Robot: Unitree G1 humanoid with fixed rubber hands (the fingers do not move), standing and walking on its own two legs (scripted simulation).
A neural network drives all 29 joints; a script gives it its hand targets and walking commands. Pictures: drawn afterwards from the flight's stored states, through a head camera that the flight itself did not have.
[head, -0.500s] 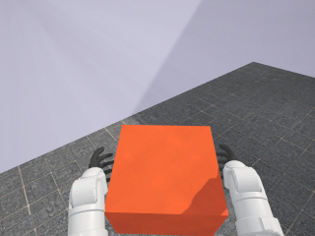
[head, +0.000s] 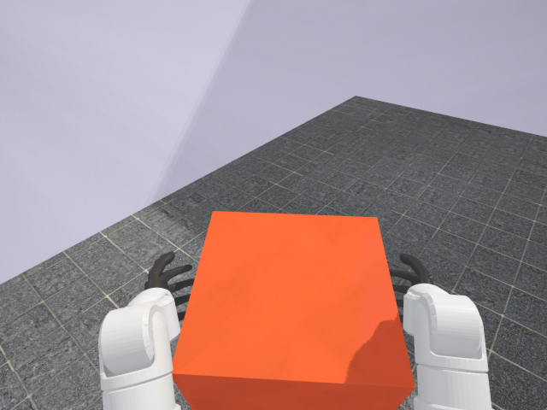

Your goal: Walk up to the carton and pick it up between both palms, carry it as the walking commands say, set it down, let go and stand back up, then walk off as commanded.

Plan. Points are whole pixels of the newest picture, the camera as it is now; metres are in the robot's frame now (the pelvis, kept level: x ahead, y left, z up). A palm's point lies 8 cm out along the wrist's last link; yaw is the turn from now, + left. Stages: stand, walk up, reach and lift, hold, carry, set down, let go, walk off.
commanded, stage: carry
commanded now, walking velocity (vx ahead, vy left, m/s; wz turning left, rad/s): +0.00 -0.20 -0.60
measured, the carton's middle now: (290, 312) +0.30 -0.01 +0.03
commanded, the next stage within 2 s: none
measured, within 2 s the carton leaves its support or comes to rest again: neither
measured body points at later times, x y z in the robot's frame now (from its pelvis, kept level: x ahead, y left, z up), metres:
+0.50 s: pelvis -0.02 -0.18 +0.00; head -0.04 -0.16 +0.45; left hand +0.29 -0.09 +0.09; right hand +0.19 -0.43 +0.09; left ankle -0.01 +0.02 -0.68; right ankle -0.01 -0.26 -0.70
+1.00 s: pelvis -0.09 -0.39 +0.00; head -0.09 -0.38 +0.45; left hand +0.24 -0.38 +0.08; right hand +0.05 -0.68 +0.07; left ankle -0.08 -0.19 -0.65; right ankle -0.07 -0.40 -0.70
